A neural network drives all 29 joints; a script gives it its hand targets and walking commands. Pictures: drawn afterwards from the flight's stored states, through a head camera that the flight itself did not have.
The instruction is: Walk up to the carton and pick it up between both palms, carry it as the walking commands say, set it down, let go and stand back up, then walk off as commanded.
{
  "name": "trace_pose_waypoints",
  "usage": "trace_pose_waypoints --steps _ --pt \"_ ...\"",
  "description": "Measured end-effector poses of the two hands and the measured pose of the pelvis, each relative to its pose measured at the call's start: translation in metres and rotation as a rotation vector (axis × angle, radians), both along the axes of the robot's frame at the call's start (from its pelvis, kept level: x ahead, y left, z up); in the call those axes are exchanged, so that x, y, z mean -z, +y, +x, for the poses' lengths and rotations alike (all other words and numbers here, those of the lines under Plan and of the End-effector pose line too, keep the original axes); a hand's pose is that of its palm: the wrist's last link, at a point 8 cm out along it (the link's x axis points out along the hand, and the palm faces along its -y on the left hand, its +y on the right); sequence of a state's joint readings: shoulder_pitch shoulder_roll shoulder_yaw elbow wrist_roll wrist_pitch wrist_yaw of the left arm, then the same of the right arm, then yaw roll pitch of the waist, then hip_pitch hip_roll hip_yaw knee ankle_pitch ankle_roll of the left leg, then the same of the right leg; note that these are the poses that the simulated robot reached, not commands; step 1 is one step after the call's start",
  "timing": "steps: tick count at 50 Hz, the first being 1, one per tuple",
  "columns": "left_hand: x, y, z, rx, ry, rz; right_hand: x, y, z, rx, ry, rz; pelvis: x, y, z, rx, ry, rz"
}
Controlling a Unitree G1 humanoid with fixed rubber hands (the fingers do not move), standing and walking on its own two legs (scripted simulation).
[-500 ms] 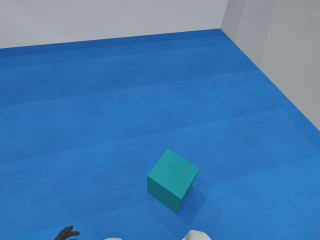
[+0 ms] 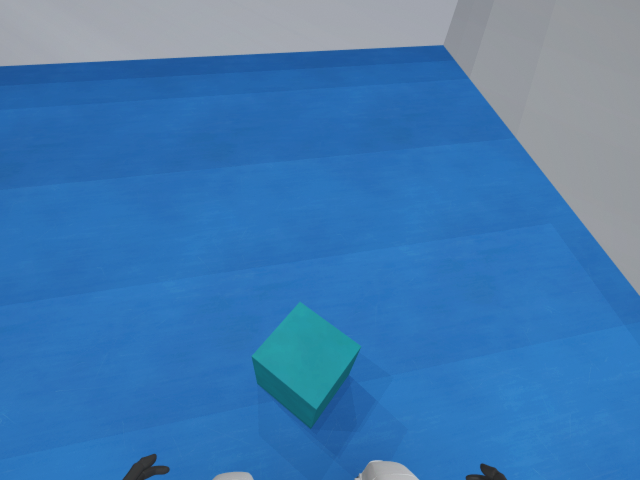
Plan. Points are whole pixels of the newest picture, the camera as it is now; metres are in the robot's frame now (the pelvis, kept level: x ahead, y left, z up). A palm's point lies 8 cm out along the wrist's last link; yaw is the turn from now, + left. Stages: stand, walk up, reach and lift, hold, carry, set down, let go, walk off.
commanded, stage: walk up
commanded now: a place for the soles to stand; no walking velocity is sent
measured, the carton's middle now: (305, 366) +0.44 +0.00 -0.64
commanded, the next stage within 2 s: none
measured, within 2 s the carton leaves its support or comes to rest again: neither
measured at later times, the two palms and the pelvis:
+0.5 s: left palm out of the picture +0.07 +0.24 -0.12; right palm out of the picture +0.00 -0.28 -0.12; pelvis -0.03 -0.01 +0.00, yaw -2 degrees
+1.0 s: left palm out of the picture +0.07 +0.26 -0.12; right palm out of the picture +0.03 -0.27 -0.12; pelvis -0.02 +0.01 +0.00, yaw -7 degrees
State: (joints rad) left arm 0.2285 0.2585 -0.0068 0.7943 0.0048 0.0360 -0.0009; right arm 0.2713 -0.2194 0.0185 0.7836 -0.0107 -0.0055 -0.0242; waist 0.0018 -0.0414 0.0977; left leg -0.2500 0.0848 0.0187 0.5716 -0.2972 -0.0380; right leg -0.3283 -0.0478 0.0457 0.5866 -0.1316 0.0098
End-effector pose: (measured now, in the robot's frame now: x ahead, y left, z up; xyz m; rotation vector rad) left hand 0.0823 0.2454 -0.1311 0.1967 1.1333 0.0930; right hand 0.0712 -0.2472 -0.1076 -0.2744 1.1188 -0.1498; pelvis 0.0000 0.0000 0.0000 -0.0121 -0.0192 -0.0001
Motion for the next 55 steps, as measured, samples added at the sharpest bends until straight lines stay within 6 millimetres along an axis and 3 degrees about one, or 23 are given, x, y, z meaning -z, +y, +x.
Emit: trace_pose_waypoints --steps 6,11,19,26,30,34,40,48,55 --pt "-0.013 -0.030 0.009 -0.005 -0.057 0.035 0.015 -0.031 0.025 0.005 -0.050 0.041 0.006 -0.023 0.002 -0.004 -0.004 0.004" --pt "-0.021 -0.033 0.018 0.024 -0.109 0.056 0.016 -0.042 0.021 -0.001 -0.056 0.033 0.006 -0.031 -0.006 0.007 -0.012 0.014" --pt "-0.022 -0.022 0.010 0.035 -0.132 0.046 0.011 -0.050 -0.031 0.042 0.029 -0.004 0.002 -0.023 -0.023 0.022 -0.023 0.025" --pt "-0.011 -0.001 -0.014 0.048 -0.077 0.038 0.014 -0.030 -0.080 0.087 0.117 -0.002 0.004 -0.004 -0.036 0.043 -0.017 0.017" --pt "-0.006 0.012 -0.030 0.044 -0.034 0.050 0.014 -0.019 -0.092 0.107 0.137 0.006 0.004 0.001 -0.038 0.052 -0.013 0.009" --pt "-0.004 0.017 -0.044 0.027 -0.011 0.069 0.018 -0.018 -0.084 0.099 0.126 0.011 0.007 0.001 -0.038 0.062 -0.017 0.010" --pt "-0.007 0.012 -0.053 0.018 0.015 0.074 0.018 -0.019 -0.053 0.082 0.059 0.023 0.006 0.002 -0.032 0.076 -0.012 0.017" --pt "-0.012 0.013 -0.022 0.059 -0.029 0.065 0.014 -0.016 -0.042 0.093 0.036 0.018 0.004 0.007 -0.024 0.104 -0.007 0.026" --pt "-0.011 0.010 0.005 0.096 -0.051 0.084 0.013 -0.030 -0.036 0.130 0.031 -0.001 0.006 0.000 -0.013 0.136 -0.007 0.033"
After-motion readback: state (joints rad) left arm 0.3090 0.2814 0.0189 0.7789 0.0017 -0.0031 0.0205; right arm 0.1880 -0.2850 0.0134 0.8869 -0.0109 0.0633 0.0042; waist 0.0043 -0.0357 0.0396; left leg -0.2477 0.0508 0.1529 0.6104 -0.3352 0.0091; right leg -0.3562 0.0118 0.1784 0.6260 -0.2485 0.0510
